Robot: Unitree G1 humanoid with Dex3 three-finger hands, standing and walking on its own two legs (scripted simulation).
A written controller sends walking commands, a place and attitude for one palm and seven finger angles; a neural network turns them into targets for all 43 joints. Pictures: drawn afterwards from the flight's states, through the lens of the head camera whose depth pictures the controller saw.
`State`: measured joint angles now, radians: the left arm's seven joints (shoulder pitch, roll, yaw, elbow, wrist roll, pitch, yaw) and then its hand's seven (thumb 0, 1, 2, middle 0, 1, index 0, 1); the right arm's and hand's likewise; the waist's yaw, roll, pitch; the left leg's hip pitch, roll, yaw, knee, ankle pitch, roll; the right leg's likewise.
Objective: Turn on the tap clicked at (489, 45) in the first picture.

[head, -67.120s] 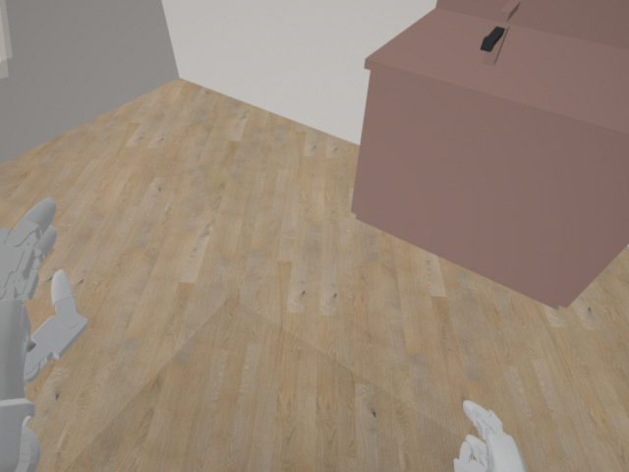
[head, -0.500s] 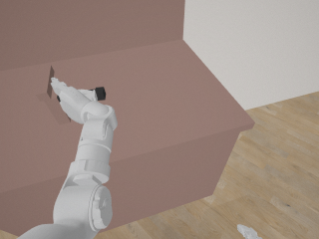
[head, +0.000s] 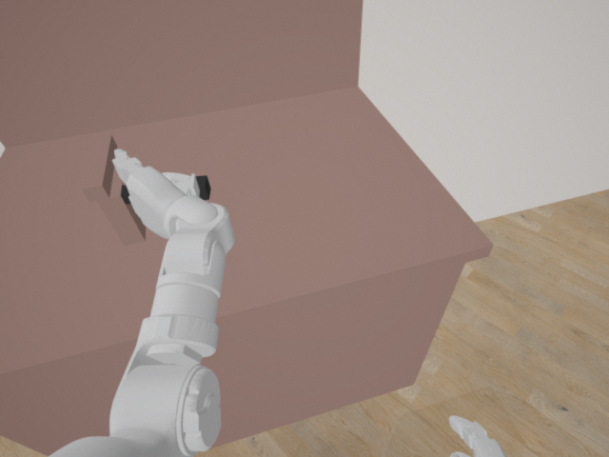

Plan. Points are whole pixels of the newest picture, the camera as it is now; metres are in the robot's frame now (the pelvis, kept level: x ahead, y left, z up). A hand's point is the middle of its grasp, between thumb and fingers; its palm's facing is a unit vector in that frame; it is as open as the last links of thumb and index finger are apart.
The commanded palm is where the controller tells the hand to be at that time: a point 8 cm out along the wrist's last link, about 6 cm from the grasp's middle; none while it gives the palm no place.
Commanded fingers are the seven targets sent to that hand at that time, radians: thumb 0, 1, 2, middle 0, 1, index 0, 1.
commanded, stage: lift the hand up off the lever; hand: left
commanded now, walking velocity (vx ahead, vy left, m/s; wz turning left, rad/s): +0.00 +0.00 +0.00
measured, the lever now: (200, 188) +0.49 +0.19 +0.10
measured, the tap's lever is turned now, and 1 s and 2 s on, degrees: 79 79 79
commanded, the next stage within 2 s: draw the hand back beside the body in 0.30 s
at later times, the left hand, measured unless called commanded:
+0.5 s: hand (203, 178) +0.42 +0.15 +0.18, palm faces +0.63 -0.77 -0.08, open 7.8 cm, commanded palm +0.35 +0.20 +0.18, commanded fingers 0.00 0.90 0.90 -0.16 -0.17 -0.16 -0.17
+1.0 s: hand (145, 255) +0.29 +0.19 +0.18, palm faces +0.19 -0.95 -0.24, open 7.6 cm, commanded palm +0.26 +0.24 +0.18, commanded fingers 0.00 0.90 0.90 -0.18 -0.24 -0.18 -0.24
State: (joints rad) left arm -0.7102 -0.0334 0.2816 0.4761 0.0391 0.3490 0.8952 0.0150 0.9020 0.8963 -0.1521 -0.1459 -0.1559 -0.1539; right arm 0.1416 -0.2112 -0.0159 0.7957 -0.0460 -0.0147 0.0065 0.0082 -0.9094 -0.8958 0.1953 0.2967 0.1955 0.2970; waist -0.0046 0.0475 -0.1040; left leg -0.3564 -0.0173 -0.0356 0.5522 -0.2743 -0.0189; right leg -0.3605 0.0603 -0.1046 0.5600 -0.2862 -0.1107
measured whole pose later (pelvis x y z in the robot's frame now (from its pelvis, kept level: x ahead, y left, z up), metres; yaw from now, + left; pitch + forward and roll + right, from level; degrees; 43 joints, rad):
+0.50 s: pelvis +0.00 -0.01 +0.00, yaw -1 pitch +3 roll +2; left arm -0.62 0.03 0.22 0.35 0.02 0.36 0.67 0.02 0.90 0.90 -0.15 -0.15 -0.15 -0.15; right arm 0.14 -0.21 0.00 0.75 -0.02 0.04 -0.03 0.01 -0.91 -0.90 0.20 0.30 0.20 0.30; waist -0.01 0.04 -0.08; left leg -0.30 -0.01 -0.02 0.51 -0.26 -0.02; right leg -0.32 0.07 -0.09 0.54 -0.28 -0.12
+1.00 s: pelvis -0.01 +0.02 +0.02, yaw -2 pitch -6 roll +0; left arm -0.04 0.28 0.08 0.00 -0.08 -0.11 0.10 0.01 0.90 0.90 -0.17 -0.21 -0.18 -0.22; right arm 0.13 -0.24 0.02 0.67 0.02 -0.04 -0.05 0.01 -0.91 -0.90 0.19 0.30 0.19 0.30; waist 0.04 0.07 0.06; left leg -0.05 -0.01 0.00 0.32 -0.17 0.01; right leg -0.04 0.08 -0.05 0.29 -0.15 -0.09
